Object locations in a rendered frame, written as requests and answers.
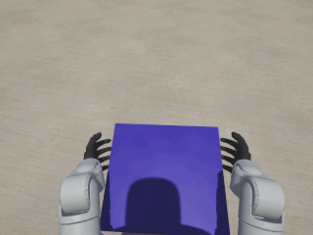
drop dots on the left robot forearm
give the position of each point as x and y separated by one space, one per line
79 199

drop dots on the robot left hand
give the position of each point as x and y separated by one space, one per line
92 151

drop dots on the right robot forearm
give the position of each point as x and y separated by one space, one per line
262 200

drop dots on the robot right hand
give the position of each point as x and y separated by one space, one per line
241 152

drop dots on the carton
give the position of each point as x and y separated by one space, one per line
165 180

